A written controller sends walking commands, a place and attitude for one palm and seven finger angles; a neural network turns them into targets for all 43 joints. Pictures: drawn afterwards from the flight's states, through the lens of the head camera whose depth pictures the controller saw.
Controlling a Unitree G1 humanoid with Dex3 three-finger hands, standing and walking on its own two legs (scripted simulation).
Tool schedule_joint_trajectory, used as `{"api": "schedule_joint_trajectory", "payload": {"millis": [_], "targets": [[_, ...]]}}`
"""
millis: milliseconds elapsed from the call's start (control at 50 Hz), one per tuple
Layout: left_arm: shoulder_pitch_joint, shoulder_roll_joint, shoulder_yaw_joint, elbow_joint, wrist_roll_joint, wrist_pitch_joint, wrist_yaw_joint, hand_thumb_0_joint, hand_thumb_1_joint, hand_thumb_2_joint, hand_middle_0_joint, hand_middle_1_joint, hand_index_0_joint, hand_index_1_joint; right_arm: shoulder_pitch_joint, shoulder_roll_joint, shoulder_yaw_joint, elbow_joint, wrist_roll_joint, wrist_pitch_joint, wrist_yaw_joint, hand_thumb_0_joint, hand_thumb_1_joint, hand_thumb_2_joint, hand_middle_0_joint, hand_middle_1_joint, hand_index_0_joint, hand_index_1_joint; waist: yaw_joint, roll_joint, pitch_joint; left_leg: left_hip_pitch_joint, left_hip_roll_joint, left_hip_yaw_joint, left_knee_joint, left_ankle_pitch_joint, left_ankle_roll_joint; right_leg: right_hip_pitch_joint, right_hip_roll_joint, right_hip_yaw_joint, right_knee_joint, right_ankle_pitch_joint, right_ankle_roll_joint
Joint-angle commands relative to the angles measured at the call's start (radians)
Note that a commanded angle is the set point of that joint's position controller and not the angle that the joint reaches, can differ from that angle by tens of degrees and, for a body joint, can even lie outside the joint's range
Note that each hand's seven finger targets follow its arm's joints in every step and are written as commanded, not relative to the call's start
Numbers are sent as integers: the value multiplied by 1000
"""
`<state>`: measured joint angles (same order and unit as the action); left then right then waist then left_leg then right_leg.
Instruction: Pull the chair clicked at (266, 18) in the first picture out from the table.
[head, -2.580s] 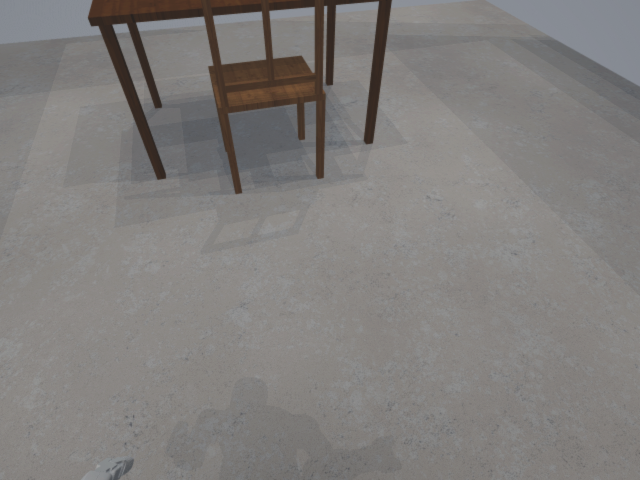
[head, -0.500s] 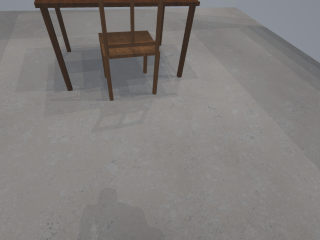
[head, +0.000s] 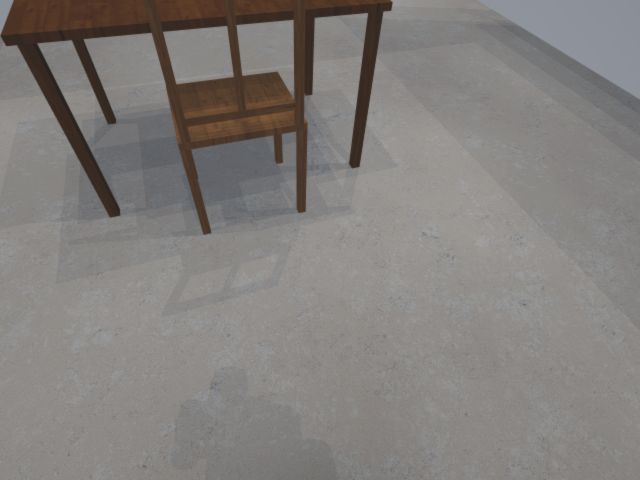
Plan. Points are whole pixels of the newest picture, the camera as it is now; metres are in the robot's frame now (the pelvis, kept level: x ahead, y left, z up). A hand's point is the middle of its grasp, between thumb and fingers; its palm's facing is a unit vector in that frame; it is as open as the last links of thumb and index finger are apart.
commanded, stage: walk to a spot facing it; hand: left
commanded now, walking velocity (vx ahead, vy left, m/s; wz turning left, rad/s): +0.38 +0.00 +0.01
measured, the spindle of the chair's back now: (235, 56) +1.19 +0.29 -0.05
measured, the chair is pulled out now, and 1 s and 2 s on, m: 0.00 0.00 0.00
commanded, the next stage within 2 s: turn to face it in 0.74 s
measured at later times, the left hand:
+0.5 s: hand (164, 428) +0.22 +0.24 -0.17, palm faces +0.01 -0.99 -0.15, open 7.4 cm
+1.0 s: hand (252, 248) +0.56 +0.16 -0.15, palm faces -0.16 -0.96 -0.23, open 7.3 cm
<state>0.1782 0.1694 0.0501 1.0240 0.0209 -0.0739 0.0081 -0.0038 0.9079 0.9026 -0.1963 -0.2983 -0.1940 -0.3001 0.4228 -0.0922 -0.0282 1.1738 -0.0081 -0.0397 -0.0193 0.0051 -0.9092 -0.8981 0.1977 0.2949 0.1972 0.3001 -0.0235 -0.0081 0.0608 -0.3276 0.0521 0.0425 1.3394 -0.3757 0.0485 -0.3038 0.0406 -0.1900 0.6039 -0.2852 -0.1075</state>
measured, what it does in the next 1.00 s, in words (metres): walks ahead: left foot, then right foot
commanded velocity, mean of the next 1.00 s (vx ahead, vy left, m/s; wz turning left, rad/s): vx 0.28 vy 0.00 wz -0.07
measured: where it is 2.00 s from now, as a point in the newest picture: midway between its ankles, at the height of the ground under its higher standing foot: (320, 385)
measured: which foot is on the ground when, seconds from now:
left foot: up 0.00-0.30, down 0.32-0.82, up 0.84-1.00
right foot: down 0.00-0.34, up 0.36-0.80, down 0.82-1.00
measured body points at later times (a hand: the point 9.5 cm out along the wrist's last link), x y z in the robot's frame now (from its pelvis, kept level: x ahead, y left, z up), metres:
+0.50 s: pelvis +0.24 +0.07 +0.01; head +0.27 +0.08 +0.46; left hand +0.22 +0.29 -0.15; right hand +0.31 -0.17 -0.12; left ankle +0.27 +0.16 -0.72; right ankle +0.18 -0.06 -0.62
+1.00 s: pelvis +0.44 -0.01 +0.01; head +0.46 -0.03 +0.46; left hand +0.57 +0.21 -0.13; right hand +0.38 -0.23 -0.15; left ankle +0.42 +0.13 -0.64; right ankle +0.46 -0.10 -0.72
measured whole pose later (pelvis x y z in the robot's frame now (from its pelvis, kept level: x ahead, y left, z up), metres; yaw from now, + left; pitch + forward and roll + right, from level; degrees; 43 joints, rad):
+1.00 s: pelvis +0.44 -0.01 +0.01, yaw -10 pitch -1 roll +0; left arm 0.17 0.16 0.05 1.02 0.02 -0.06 0.02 -0.01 0.92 0.90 -0.20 -0.30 -0.20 -0.30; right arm 0.30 -0.16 -0.04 1.09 -0.02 -0.01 -0.01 0.00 -0.91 -0.90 0.19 0.29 0.19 0.30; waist -0.04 0.03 0.07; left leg -0.46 0.11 0.07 1.18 -0.38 -0.02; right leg -0.29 -0.02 -0.18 0.53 -0.23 -0.06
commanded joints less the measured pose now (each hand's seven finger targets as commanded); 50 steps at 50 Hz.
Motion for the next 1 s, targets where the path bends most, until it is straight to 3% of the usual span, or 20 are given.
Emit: {"api": "schedule_joint_trajectory", "payload": {"millis": [0,100,180,220,260,280,300,320,340,400,480,700,740,760,780,800,820,860,920,980], "targets": [[137,71,1,25,5,-14,16,0,900,900,-200,-300,-200,-300,48,-37,-15,-79,-15,7,11,0,-900,-900,200,300,200,300,-22,22,54,-167,103,-51,-73,74,-29,-59,-321,292,-403,134,-74],[174,87,3,42,3,-22,3,0,900,900,-200,-300,-200,-300,-111,-41,-15,-154,-12,8,36,0,-900,-900,200,300,200,300,-7,-98,70,-172,115,37,-431,208,-74,-30,-244,162,-399,280,-54],[261,105,7,66,0,-16,2,0,900,900,-200,-300,-200,-300,-271,-75,-12,-198,-16,-11,48,0,-900,-900,200,300,200,300,56,-106,68,-184,70,89,-606,238,-60,130,-250,177,-360,379,-37],[275,124,14,69,3,-12,4,0,900,900,-200,-300,-200,-300,-297,-93,-16,-211,-14,-19,48,0,-900,-900,200,300,200,300,57,-82,56,-158,56,105,-669,195,-46,205,-274,188,-316,449,-38],[270,136,17,71,-1,-10,7,0,900,900,-200,-300,-200,-300,-207,-128,-27,-182,-18,-29,36,0,-900,-900,200,300,200,300,4,-44,-18,9,10,138,-765,182,-28,241,-260,162,-151,633,-22],[258,134,17,69,-5,-8,8,0,900,900,-200,-300,-200,-300,-67,-167,-38,-138,-23,-35,28,0,-900,-900,200,300,200,300,-60,-5,-97,220,10,123,-831,243,-11,175,-227,123,29,633,6],[283,87,12,56,-13,-7,2,0,900,900,-200,-300,-200,-300,77,-273,-64,-107,-35,-40,16,0,-900,-900,200,300,200,300,-106,167,-219,488,195,-109,-850,300,56,-29,-139,74,285,374,59],[284,51,2,29,-21,-13,-7,0,900,900,-200,-300,-200,-300,181,-362,-83,-84,-31,-38,11,0,-900,-900,200,300,200,300,-120,348,-299,640,445,-440,-966,423,170,-244,-22,66,613,-264,85],[221,85,12,12,-11,-11,0,0,900,900,-200,-300,-200,-300,148,-338,-74,-84,-19,-29,6,0,-900,-900,200,300,200,300,-111,206,-248,579,466,-443,-1015,361,202,-308,-68,165,731,-284,65],[139,57,17,19,0,11,-16,0,900,900,-200,-300,-200,-300,-54,-196,-41,-127,-19,-43,0,0,-900,-900,200,300,200,300,-31,81,-11,236,368,-219,-1094,247,114,-325,-171,197,726,-88,83],[196,-9,19,22,11,62,-20,0,900,900,-200,-300,-200,-300,-89,-141,-39,-130,-19,-57,-5,0,-900,-900,200,300,200,300,38,101,12,117,288,13,-1152,249,79,-268,-187,174,589,20,107],[-52,33,23,-87,8,61,-39,0,900,900,-200,-300,-200,-300,-6,-206,-52,-101,-26,-36,4,0,-900,-900,200,300,200,300,-7,115,63,286,302,157,-1076,418,59,-214,-143,59,74,84,93],[37,56,32,-71,11,54,-38,0,900,900,-200,-300,-200,-300,-35,-226,-53,-110,-24,-30,2,0,-900,-900,200,300,200,300,46,96,20,273,293,198,-927,572,39,-64,-99,29,27,64,69],[167,83,40,-31,15,44,-36,0,900,900,-200,-300,-200,-300,-54,-232,-52,-114,-21,-28,3,0,-900,-900,200,300,200,300,111,55,-46,237,248,238,-738,633,11,106,-62,6,-39,99,56],[295,168,60,7,20,28,-28,0,900,900,-200,-300,-200,-300,-41,-204,-47,-121,-10,-28,14,0,-900,-900,200,300,200,300,162,-92,-151,78,185,271,-451,477,-29,334,-172,151,-94,148,16],[371,292,87,19,11,20,-13,0,900,900,-200,-300,-200,-300,-6,-130,-29,-158,-1,-30,20,0,-900,-900,200,300,200,300,157,-361,-252,-209,20,227,-120,-159,-81,513,-451,620,-218,326,-102],[357,299,82,17,-13,24,-1,0,900,900,-200,-300,-200,-300,-68,-163,-32,-176,3,-21,11,0,-900,-900,200,300,200,300,154,-259,-263,-249,27,59,-7,-216,-65,488,-478,662,-284,425,-145],[190,214,54,-20,-8,21,8,0,900,900,-200,-300,-200,-300,-95,-130,-30,-152,1,-13,9,0,-900,-900,200,300,200,300,93,-131,-138,-251,88,0,19,-80,-63,274,-445,503,-301,353,-116],[62,128,20,-38,-1,9,17,0,900,900,-200,-300,-200,-300,-26,-98,-19,-106,-10,21,6,0,-900,-900,200,300,200,300,0,-52,-70,-142,104,-30,-117,22,-74,65,-372,226,-318,473,-36],[52,108,7,-30,1,10,18,0,900,900,-200,-300,-200,-300,-5,-77,-14,-98,-7,42,7,0,-900,-900,200,300,200,300,-18,-77,-76,-93,83,0,-278,39,-87,39,-352,110,-314,524,-26]]}}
